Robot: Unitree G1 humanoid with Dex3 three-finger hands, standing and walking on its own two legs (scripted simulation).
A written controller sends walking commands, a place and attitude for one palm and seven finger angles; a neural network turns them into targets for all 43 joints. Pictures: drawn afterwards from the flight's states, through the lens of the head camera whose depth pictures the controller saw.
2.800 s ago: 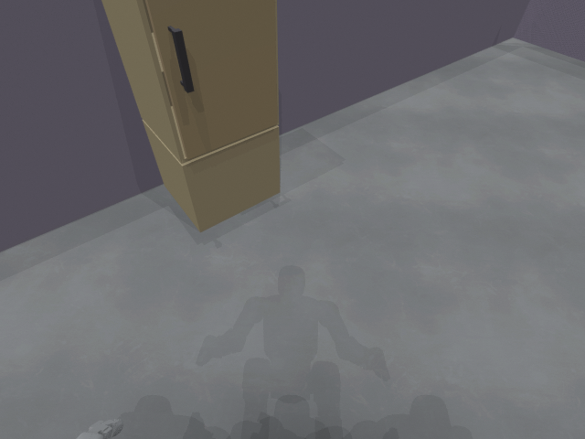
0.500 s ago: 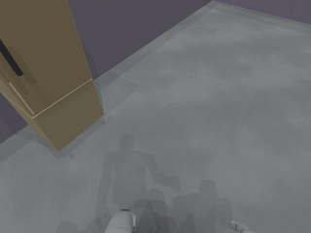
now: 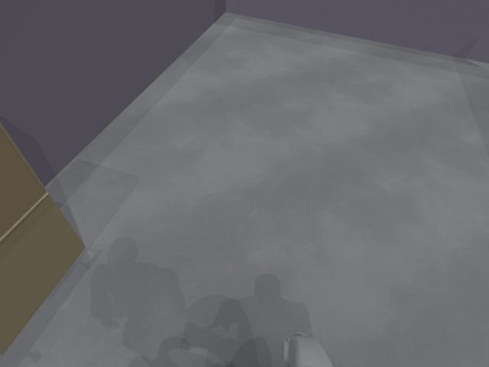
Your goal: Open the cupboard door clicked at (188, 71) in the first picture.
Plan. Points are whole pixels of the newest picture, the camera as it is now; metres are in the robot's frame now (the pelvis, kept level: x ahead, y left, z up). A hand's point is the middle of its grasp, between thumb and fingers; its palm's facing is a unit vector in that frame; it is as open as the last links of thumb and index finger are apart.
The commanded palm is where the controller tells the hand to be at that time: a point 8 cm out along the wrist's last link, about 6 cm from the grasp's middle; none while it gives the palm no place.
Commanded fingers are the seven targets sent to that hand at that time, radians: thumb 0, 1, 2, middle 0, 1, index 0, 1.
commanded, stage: walk to a spot facing it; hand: left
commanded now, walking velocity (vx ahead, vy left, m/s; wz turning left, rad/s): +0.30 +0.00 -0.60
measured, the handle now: out of the picture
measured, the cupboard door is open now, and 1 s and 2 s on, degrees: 0 0 0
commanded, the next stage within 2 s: turn to face it in 0.46 s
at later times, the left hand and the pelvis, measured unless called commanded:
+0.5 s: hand (187, 280) +0.32 +0.13 -0.17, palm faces -0.24 -0.94 -0.24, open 7.3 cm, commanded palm none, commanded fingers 0.00 0.90 0.90 -0.20 -0.30 -0.20 -0.30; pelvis +0.22 -0.05 -0.01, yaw -17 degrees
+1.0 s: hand (194, 221) +0.48 +0.14 -0.18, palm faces -0.20 -0.97 -0.16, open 7.4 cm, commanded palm none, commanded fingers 0.00 0.90 0.90 -0.20 -0.30 -0.20 -0.30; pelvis +0.36 -0.01 +0.00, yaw -13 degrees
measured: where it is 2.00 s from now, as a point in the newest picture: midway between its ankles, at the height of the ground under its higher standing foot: (254, 347)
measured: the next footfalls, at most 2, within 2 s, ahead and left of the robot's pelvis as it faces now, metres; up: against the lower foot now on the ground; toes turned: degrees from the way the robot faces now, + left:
right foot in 0.26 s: +0.24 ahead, -0.13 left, +0.00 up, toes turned -17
left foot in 0.70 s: +0.45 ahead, +0.05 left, +0.00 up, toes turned -13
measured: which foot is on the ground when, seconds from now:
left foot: down 0.00-0.24, up 0.26-0.68, down 0.70-1.00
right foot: up 0.00-0.24, down 0.26-0.72, up 0.74-1.00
